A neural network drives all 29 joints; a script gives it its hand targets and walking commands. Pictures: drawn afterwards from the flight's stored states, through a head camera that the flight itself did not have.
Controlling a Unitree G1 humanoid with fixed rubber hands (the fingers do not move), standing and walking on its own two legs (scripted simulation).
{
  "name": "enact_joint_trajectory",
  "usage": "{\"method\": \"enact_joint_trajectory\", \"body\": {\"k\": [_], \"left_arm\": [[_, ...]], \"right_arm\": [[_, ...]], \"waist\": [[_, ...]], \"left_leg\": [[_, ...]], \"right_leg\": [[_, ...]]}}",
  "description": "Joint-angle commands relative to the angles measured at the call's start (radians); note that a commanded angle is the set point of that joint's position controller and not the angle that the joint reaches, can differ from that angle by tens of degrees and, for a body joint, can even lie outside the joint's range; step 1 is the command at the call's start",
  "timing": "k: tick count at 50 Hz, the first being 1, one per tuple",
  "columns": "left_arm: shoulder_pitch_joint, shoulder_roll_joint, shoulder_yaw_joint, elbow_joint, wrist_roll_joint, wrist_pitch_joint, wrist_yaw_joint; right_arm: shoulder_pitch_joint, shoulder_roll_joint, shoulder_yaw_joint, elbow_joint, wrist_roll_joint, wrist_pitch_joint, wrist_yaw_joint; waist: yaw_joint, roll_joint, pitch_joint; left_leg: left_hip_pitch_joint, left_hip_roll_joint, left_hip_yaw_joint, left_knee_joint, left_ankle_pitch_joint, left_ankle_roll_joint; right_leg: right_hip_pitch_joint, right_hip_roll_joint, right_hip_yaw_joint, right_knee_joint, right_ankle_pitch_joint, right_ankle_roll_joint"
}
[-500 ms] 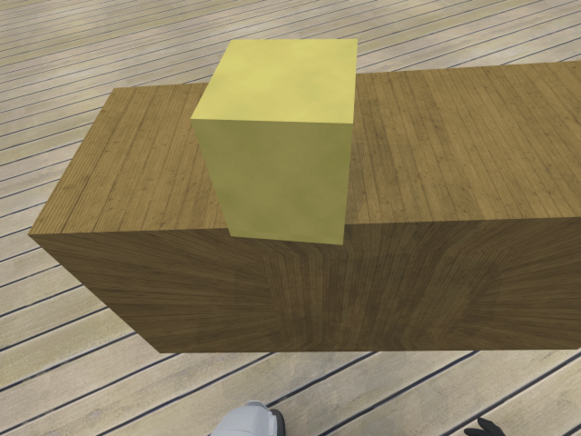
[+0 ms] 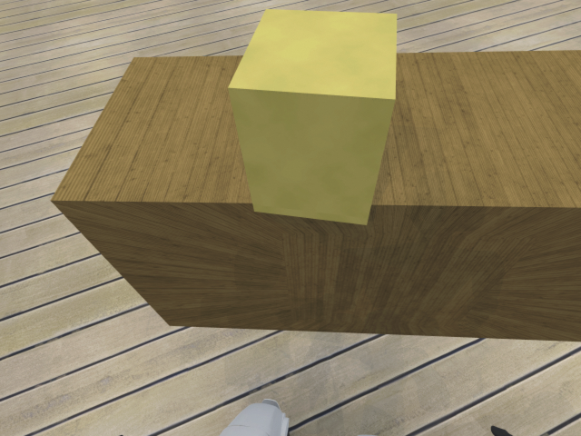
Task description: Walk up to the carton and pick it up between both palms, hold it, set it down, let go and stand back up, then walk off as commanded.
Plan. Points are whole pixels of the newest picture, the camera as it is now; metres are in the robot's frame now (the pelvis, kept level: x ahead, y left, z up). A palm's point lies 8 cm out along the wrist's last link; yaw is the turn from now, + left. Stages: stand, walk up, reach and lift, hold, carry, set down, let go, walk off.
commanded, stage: walk off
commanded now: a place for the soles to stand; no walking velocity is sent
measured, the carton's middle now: (318, 122) +0.57 -0.01 +0.09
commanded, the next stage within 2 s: none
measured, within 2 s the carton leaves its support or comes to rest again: neither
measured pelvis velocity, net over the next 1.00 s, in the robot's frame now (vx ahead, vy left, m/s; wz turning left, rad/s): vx -0.18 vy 0.05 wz -0.03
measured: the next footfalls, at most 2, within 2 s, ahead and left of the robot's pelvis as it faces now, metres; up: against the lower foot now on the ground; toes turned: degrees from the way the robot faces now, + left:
right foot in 0.44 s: -0.06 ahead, -0.11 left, +0.00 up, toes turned +2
left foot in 0.86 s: -0.07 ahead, +0.13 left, +0.00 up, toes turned -10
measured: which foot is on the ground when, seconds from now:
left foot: down 0.00-0.44, up 0.46-0.84, down 0.86-1.00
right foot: down 0.00-0.00, up 0.02-0.42, down 0.44-0.90, up 0.92-1.00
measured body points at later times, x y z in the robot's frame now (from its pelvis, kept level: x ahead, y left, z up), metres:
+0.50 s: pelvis -0.09 -0.01 -0.01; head -0.05 -0.05 +0.43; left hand +0.01 +0.29 -0.10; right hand -0.01 -0.30 -0.16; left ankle +0.05 +0.11 -0.68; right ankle -0.10 -0.11 -0.70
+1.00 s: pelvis -0.18 +0.05 -0.01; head -0.11 +0.06 +0.44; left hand -0.08 +0.34 -0.14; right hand -0.08 -0.27 -0.11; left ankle -0.11 +0.14 -0.70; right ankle -0.16 -0.10 -0.66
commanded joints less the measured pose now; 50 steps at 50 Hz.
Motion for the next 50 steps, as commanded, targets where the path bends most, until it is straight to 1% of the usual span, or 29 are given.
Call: {"method": "enact_joint_trajectory", "body": {"k": [1, 2, 4, 6, 9, 12, 17, 19, 20, 21, 22, 23, 24, 25, 26, 27, 29, 30, 34, 37, 38, 40, 42, 43, 44, 45, 46, 48, 50], "left_arm": [[-0.039, 0.3, 0.112, -0.091, -0.04, 0.009, 0.018], [-0.029, 0.303, 0.108, -0.086, -0.035, 0.013, 0.021], [0.007, 0.302, 0.11, -0.078, -0.033, 0.014, 0.019], [0.05, 0.289, 0.105, -0.091, -0.039, 0.014, 0.016], [0.065, 0.293, 0.098, -0.094, -0.028, 0.024, 0.012], [0.044, 0.281, 0.098, -0.096, -0.029, 0.019, 0.002], [0.036, 0.283, 0.11, -0.104, -0.023, 0.011, -0.003], [0.133, 0.273, 0.114, -0.065, -0.019, 0.008, -0.007], [0.176, 0.267, 0.115, -0.05, -0.015, 0.001, -0.009], [0.15, 0.337, 0.116, -0.071, 0.001, -0.004, -0.009], [0.006, 0.413, 0.119, -0.13, 0.024, -0.012, -0.005], [-0.048, 0.444, 0.134, -0.135, 0.033, -0.004, -0.002], [-0.102, 0.423, 0.126, -0.13, 0.022, -0.005, 0.005], [-0.157, 0.399, 0.112, -0.14, 0.01, -0.011, 0.01], [-0.196, 0.367, 0.111, -0.136, 0.007, -0.015, 0.014], [-0.189, 0.335, 0.108, -0.126, 0.005, -0.016, 0.015], [-0.12, 0.326, 0.115, -0.111, 0.011, -0.023, 0.011], [-0.107, 0.318, 0.121, -0.124, 0.006, -0.025, 0.011], [0.004, 0.315, 0.12, -0.123, -0.004, -0.031, 0.019], [0.002, 0.324, 0.119, -0.14, 0.001, -0.02, 0.012], [0.009, 0.32, 0.117, -0.143, 0.001, -0.016, 0.011], [-0.04, 0.337, 0.111, -0.168, 0.002, -0.015, 0.013], [-0.1, 0.336, 0.1, -0.179, -0.013, -0.011, 0.005], [-0.102, 0.313, 0.093, -0.17, -0.013, -0.003, 0.003], [-0.095, 0.286, 0.098, -0.167, -0.022, 0.0, 0.003], [-0.108, 0.308, 0.108, -0.161, -0.031, 0.008, 0.014], [-0.107, 0.341, 0.114, -0.166, -0.025, 0.01, 0.019], [-0.058, 0.339, 0.112, -0.125, -0.025, 0.016, 0.022], [0.013, 0.333, 0.109, -0.106, -0.025, 0.015, 0.015]], "right_arm": [[0.081, -0.344, -0.118, -0.076, -0.063, -0.051, -0.004], [0.067, -0.327, -0.109, -0.095, -0.065, -0.053, -0.002], [-0.012, -0.278, -0.094, -0.125, -0.062, -0.05, -0.011], [-0.013, -0.267, -0.089, -0.134, -0.06, -0.056, -0.015], [-0.02, -0.27, -0.095, -0.16, -0.055, -0.049, -0.018], [-0.017, -0.267, -0.096, -0.172, -0.067, -0.039, -0.011], [0.015, -0.325, -0.121, -0.168, -0.081, -0.029, -0.013], [-0.047, -0.33, -0.115, -0.184, -0.071, -0.017, -0.009], [-0.083, -0.303, -0.111, -0.176, -0.073, -0.014, -0.011], [-0.066, -0.251, -0.109, -0.174, -0.07, -0.01, -0.014], [-0.012, -0.241, -0.101, -0.156, -0.061, -0.008, -0.023], [-0.066, -0.269, -0.102, -0.156, -0.067, -0.013, -0.028], [-0.076, -0.27, -0.108, -0.133, -0.069, -0.016, -0.024], [-0.031, -0.297, -0.113, -0.095, -0.055, -0.018, -0.025], [0.004, -0.309, -0.116, -0.071, -0.048, -0.015, -0.021], [-0.009, -0.305, -0.112, -0.062, -0.047, -0.017, -0.019], [-0.001, -0.305, -0.11, -0.069, -0.047, -0.022, -0.013], [0.003, -0.298, -0.109, -0.076, -0.053, -0.025, -0.017], [-0.033, -0.259, -0.093, -0.113, -0.046, -0.034, -0.018], [-0.015, -0.248, -0.087, -0.117, -0.046, -0.038, -0.019], [-0.015, -0.242, -0.086, -0.111, -0.044, -0.039, -0.017], [0.052, -0.249, -0.095, -0.083, -0.054, -0.041, -0.011], [0.14, -0.26, -0.109, -0.056, -0.062, -0.053, -0.005], [0.141, -0.274, -0.113, -0.05, -0.077, -0.058, 0.003], [0.12, -0.35, -0.128, -0.06, -0.084, -0.055, 0.006], [0.075, -0.389, -0.136, -0.086, -0.07, -0.059, 0.007], [0.056, -0.402, -0.135, -0.102, -0.069, -0.063, -0.001], [-0.02, -0.352, -0.112, -0.117, -0.073, -0.065, -0.006], [-0.052, -0.309, -0.107, -0.126, -0.067, -0.067, -0.009]], "waist": [[-0.071, 0.111, -0.224], [-0.053, 0.059, -0.191], [-0.031, 0.03, -0.148], [-0.035, 0.039, -0.14], [-0.038, 0.027, -0.158], [-0.047, 0.081, -0.111], [-0.054, 0.124, -0.161], [0.021, 0.105, -0.153], [0.054, 0.045, -0.126], [0.058, -0.253, -0.084], [0.005, -0.291, -0.046], [0.039, -0.227, -0.02], [0.028, -0.227, 0.047], [-0.008, -0.225, 0.062], [-0.034, -0.256, 0.105], [-0.028, -0.23, 0.098], [-0.006, -0.206, -0.026], [0.001, -0.231, -0.075], [0.037, -0.247, -0.158], [0.042, -0.316, -0.182], [0.049, -0.304, -0.178], [0.018, -0.34, -0.176], [-0.048, -0.311, -0.206], [-0.062, -0.233, -0.196], [-0.074, 0.064, -0.193], [-0.071, 0.122, -0.163], [-0.063, 0.043, -0.127], [-0.024, 0.035, -0.074], [-0.02, 0.058, -0.088]], "left_leg": [[0.203, 0.423, -0.539, -0.41, 0.342, 0.256], [0.187, 0.417, -0.55, -0.411, 0.308, 0.248], [0.149, 0.382, -0.474, -0.413, 0.171, 0.238], [0.194, 0.363, -0.409, -0.387, 0.229, 0.229], [0.15, 0.382, -0.399, -0.422, 0.041, 0.244], [0.183, 0.34, -0.329, -0.423, 0.031, 0.223], [0.14, 0.374, -0.339, -0.363, 0.114, 0.225], [-0.016, 0.318, -0.22, -0.292, 0.1, 0.151], [-0.087, 0.216, -0.126, -0.127, 0.024, 0.096], [-0.237, 0.001, -0.032, 0.148, -0.256, 0.027], [-0.246, -0.105, -0.075, 0.347, -0.289, -0.04], [-0.134, -0.114, -0.167, 0.464, -0.278, -0.021], [-0.111, -0.104, -0.174, 0.531, -0.222, -0.017], [-0.109, -0.089, -0.207, 0.56, -0.178, -0.019], [-0.145, -0.092, -0.162, 0.59, -0.161, -0.033], [-0.173, -0.094, -0.146, 0.612, -0.163, -0.039], [-0.208, -0.086, -0.111, 0.618, -0.177, -0.05], [-0.234, -0.078, -0.102, 0.602, -0.196, -0.051], [-0.234, -0.069, -0.067, 0.509, -0.25, -0.037], [-0.159, -0.019, -0.04, 0.312, -0.303, -0.015], [-0.135, -0.01, -0.034, 0.275, -0.342, -0.009], [-0.028, 0.028, -0.03, 0.129, -0.316, 0.012], [0.207, 0.063, 0.023, -0.1, -0.072, 0.029], [0.281, 0.099, -0.048, -0.201, 0.059, 0.04], [0.256, 0.276, -0.354, -0.323, 0.159, 0.086], [0.079, 0.426, -0.597, -0.425, 0.17, 0.173], [0.035, 0.436, -0.673, -0.44, 0.093, 0.216], [0.012, 0.373, -0.527, -0.428, 0.019, 0.154], [0.111, 0.335, -0.448, -0.391, 0.042, 0.111]], "right_leg": [[-0.147, 0.108, 0.149, 0.446, -0.145, -0.003], [-0.178, 0.101, 0.194, 0.519, -0.124, -0.005], [-0.229, 0.096, 0.249, 0.557, -0.082, 0.0], [-0.269, 0.116, 0.262, 0.61, -0.068, 0.007], [-0.234, 0.116, 0.282, 0.624, -0.049, 0.018], [-0.233, 0.076, 0.236, 0.376, -0.073, 0.03], [-0.114, 0.011, 0.193, 0.051, -0.129, 0.008], [0.074, -0.017, 0.114, -0.223, 0.017, 0.004], [0.105, -0.042, 0.191, -0.373, 0.068, -0.006], [0.059, -0.183, 0.514, -0.537, 0.026, -0.027], [-0.121, -0.34, 0.724, -0.54, 0.105, -0.06], [-0.325, -0.391, 0.76, -0.572, 0.071, -0.118], [-0.387, -0.376, 0.762, -0.592, 0.017, -0.134], [-0.362, -0.298, 0.653, -0.556, 0.049, -0.106], [-0.331, -0.263, 0.57, -0.552, 0.081, -0.077], [-0.244, -0.252, 0.534, -0.51, 0.211, -0.068], [-0.031, -0.25, 0.517, -0.413, 0.396, -0.103], [0.067, -0.25, 0.516, -0.361, 0.455, -0.126], [0.21, -0.261, 0.512, -0.276, 0.779, -0.115], [0.188, -0.279, 0.503, -0.254, 0.863, -0.165], [0.169, -0.282, 0.511, -0.248, 0.848, -0.182], [0.083, -0.301, 0.505, -0.23, 0.873, -0.2], [-0.108, -0.238, 0.41, -0.167, 0.71, -0.132], [-0.213, -0.161, 0.334, -0.057, 0.458, -0.068], [-0.329, 0.024, 0.218, 0.176, 0.069, 0.002], [-0.238, 0.125, 0.189, 0.424, -0.144, 0.018], [-0.242, 0.118, 0.258, 0.516, -0.128, 0.011], [-0.278, 0.116, 0.3, 0.545, -0.049, 0.014], [-0.296, 0.126, 0.297, 0.538, -0.015, 0.026]]}}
